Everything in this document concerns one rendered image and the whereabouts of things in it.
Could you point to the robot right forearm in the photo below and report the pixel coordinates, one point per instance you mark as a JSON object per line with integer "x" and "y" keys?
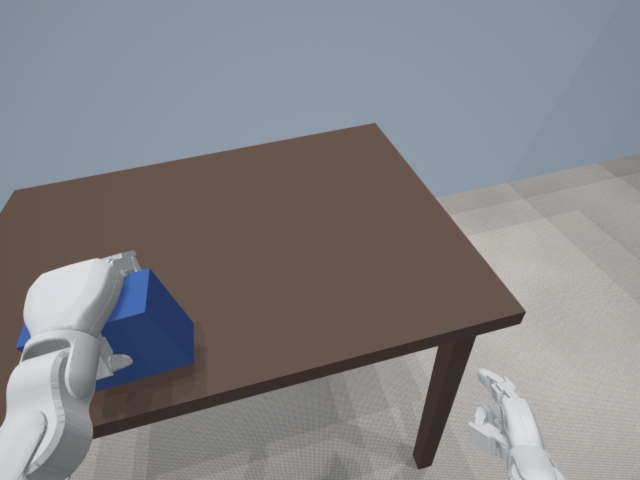
{"x": 528, "y": 462}

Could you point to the right robot hand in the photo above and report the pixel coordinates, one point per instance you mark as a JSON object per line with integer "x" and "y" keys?
{"x": 512, "y": 425}

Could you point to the robot left forearm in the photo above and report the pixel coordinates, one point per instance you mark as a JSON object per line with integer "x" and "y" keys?
{"x": 47, "y": 431}

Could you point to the left robot hand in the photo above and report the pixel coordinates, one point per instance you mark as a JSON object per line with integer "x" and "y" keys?
{"x": 81, "y": 297}

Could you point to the sponge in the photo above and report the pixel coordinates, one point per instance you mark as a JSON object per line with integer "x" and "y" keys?
{"x": 146, "y": 324}

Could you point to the table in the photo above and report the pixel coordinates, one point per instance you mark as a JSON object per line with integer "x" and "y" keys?
{"x": 295, "y": 260}

